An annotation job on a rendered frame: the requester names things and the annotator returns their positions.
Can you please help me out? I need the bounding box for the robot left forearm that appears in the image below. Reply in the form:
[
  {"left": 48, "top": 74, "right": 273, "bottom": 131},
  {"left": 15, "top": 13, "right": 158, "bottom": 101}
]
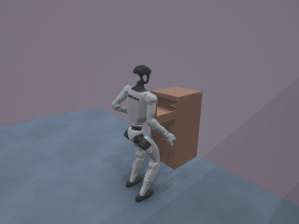
[{"left": 118, "top": 104, "right": 128, "bottom": 114}]

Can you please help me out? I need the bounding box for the robot left shin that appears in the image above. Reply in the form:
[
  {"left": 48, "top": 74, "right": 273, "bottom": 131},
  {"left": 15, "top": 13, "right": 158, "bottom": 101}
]
[{"left": 129, "top": 151, "right": 145, "bottom": 182}]

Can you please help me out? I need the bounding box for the right robot upper arm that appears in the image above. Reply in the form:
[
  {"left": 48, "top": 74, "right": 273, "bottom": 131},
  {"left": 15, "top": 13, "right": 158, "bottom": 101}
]
[{"left": 145, "top": 92, "right": 158, "bottom": 127}]

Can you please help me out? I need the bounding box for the robot right hand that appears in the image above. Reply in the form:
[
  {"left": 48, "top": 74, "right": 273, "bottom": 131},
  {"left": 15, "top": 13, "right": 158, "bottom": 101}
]
[{"left": 165, "top": 133, "right": 176, "bottom": 147}]

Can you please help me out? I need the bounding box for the robot left thigh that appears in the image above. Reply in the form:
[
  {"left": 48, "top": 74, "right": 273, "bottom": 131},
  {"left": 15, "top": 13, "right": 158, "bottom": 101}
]
[{"left": 123, "top": 129, "right": 146, "bottom": 159}]

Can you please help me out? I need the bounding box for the drawer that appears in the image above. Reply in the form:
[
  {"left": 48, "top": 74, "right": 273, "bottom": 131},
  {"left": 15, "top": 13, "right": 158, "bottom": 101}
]
[{"left": 154, "top": 102, "right": 177, "bottom": 124}]

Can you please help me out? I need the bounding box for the cabinet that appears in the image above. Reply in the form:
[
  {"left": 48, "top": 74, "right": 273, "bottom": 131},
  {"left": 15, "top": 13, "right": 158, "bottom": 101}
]
[{"left": 150, "top": 87, "right": 203, "bottom": 170}]

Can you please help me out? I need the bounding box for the left robot upper arm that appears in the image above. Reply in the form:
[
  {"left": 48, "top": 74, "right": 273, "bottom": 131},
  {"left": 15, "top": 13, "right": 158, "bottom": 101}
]
[{"left": 111, "top": 85, "right": 133, "bottom": 110}]

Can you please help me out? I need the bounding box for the robot right forearm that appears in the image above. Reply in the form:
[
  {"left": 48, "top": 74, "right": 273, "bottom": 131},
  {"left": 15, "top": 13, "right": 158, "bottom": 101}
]
[{"left": 151, "top": 119, "right": 170, "bottom": 138}]

